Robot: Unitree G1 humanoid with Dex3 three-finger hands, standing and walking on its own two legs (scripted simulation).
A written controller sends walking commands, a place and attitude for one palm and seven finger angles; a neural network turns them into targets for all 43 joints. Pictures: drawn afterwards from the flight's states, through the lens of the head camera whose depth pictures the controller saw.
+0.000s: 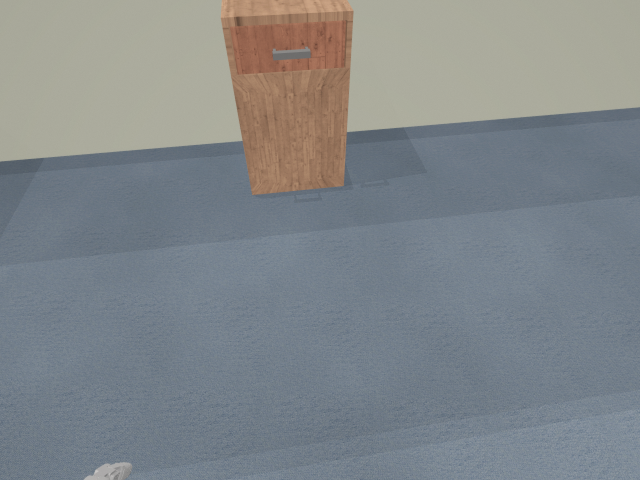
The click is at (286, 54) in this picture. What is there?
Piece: drawer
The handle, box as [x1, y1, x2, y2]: [272, 47, 310, 59]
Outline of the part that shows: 310,51 307,47 305,47 304,49 276,51 275,49 273,49 272,52 273,59 287,59 310,57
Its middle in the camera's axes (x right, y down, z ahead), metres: -0.11 -0.66 +1.37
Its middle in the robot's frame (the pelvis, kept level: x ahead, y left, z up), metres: +1.46 +0.18 -0.10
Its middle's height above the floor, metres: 0.67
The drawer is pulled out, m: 0.00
